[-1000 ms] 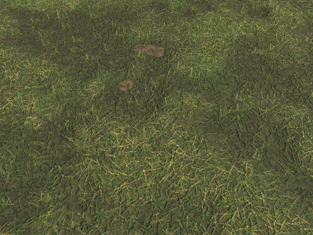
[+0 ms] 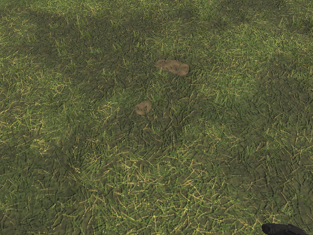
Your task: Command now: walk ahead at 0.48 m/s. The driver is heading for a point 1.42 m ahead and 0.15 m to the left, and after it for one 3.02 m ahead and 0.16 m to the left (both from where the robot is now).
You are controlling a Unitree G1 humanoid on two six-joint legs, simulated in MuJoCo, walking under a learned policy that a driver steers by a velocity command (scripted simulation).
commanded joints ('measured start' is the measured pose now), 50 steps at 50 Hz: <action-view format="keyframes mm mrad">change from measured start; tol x32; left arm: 1 21 174 37 -24 -3 5 6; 27 -548 92 23 -292 -10 -22 -37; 34 8 321 99 -158 10 -25 -37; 50 -86 182 49 -139 0 -23 -3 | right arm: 1 -90 -94 -16 -90 3 -23 18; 6 476 -255 -70 55 -32 -13 -6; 34 524 -19 19 92 -24 -8 -38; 50 37 -75 -12 -42 -17 1 -33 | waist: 1 -60 -123 77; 6 -217 199 -470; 16 -74 17 12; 29 -143 38 56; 34 -8 -339 -421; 50 -39 -87 30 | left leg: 1 31 -34 19 -47 -73 40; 4 663 -29 -26 -11 -99 128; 6 1113 337 -829 -264 -364 326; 13 402 139 -221 -435 -120 195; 32 628 103 -23 42 420 71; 34 24 -149 -57 667 -602 -17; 35 -90 -88 -156 773 -604 3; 50 -22 38 -27 84 68 -40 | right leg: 1 -12 -306 90 66 651 -133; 4 -225 -221 28 588 853 -65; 6 -773 28 167 1203 -207 -3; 7 -872 -41 187 1268 -172 -22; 28 -842 -128 52 363 338 -17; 32 -292 -62 6 339 295 -104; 34 283 -452 752 196 117 -322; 40 -275 -278 301 24 298 -200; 50 -253 -221 104 -52 374 -165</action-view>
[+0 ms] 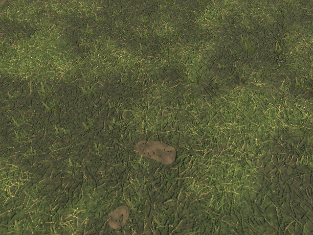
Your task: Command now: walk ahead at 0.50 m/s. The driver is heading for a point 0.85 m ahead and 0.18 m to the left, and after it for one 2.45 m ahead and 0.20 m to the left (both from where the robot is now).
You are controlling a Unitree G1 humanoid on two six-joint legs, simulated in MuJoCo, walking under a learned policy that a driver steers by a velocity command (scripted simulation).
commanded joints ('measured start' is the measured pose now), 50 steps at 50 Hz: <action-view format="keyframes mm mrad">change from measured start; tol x32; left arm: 1 19 167 32 -36 -9 -8 10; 33 -449 79 13 -222 -17 -3 -27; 39 96 318 100 -91 8 -6 -17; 50 -109 147 42 -85 22 -28 1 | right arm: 1 -110 -29 4 -74 6 -13 11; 12 368 -227 -59 18 -5 -21 30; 50 143 -58 -24 11 15 20 -9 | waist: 1 5 -96 65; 12 -175 215 -407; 50 -64 -99 28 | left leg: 1 35 -34 39 -133 94 -2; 7 75 -71 44 -247 -62 55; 10 642 -77 35 -231 -49 137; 12 1131 264 -699 -428 -264 333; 19 500 87 -172 -608 -87 224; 37 766 83 14 -300 458 126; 40 34 -195 -35 522 -588 15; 50 -6 7 -81 263 -127 17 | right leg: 1 -36 -252 112 -92 214 -132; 9 123 -288 80 243 657 -71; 13 -705 -71 179 1153 -355 17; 34 -628 -147 59 313 171 15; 38 7 -133 64 309 159 -87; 40 489 -471 784 121 -48 -283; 50 -111 -310 132 -98 170 -149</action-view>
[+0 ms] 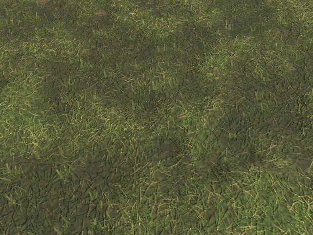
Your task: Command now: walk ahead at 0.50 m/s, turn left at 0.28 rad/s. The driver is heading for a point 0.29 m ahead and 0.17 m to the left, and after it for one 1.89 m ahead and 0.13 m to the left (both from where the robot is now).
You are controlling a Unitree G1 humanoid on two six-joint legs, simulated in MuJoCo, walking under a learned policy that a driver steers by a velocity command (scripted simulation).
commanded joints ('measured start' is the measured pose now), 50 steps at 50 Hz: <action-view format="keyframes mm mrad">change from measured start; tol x32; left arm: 1 -28 144 29 -47 4 -20 19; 50 -116 132 7 -186 -6 53 39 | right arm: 1 22 -45 -15 -40 -6 5 1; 50 -20 -69 8 -211 -42 76 2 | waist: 1 -28 -101 14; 11 31 -94 92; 18 -113 47 -491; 50 -20 -85 -67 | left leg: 1 -78 20 -67 -97 160 -13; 14 234 -163 173 -499 126 74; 17 1035 297 -654 -581 895 436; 24 381 62 -230 -731 622 269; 42 287 -155 -45 -471 -171 -15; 50 387 -106 -92 -579 131 28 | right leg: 1 18 -287 143 -197 164 -136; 9 201 -312 -33 -171 250 -87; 14 240 -292 -97 267 910 -9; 15 135 -239 -113 490 779 42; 17 -455 41 71 1164 -561 149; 18 -478 -27 218 1192 -509 123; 37 -217 -90 146 349 -109 131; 41 77 -318 345 132 529 -40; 50 -53 -127 174 189 100 50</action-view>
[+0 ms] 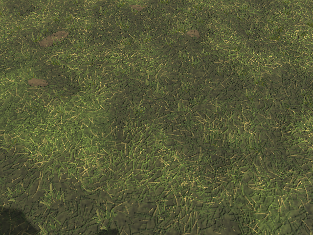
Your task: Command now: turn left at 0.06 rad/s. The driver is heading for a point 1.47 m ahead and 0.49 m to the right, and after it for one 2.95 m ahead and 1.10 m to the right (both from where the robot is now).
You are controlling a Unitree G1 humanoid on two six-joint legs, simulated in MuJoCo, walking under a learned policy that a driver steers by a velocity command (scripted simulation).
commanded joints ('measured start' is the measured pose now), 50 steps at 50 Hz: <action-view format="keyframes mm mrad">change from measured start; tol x2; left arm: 1 -8 128 29 -52 -6 -10 8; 10 -27 119 26 -23 -6 6 7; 21 -23 115 25 57 -8 11 12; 36 16 106 16 160 -9 14 22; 50 63 86 4 213 -10 15 25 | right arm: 1 -7 -99 -29 -53 2 -17 -2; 50 57 -65 -8 250 13 -35 -32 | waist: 1 5 -42 -66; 7 9 1 -55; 50 2 -15 32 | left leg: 1 6 78 -66 -68 229 38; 11 25 86 -71 -81 241 23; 50 32 64 -18 -150 132 1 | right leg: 1 83 -59 51 -55 238 -42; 14 105 -34 38 -67 209 -38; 34 96 -15 27 -121 126 -35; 50 85 -5 22 -139 97 -40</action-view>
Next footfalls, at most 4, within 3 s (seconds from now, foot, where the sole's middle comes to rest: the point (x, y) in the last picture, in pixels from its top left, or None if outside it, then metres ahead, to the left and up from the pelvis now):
2.14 right None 0.13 -0.12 -0.77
2.92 right None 0.39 -0.14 -0.77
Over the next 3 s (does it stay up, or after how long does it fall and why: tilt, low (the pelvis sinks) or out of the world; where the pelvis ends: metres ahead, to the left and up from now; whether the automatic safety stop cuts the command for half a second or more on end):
stays up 0.27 -0.04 -0.01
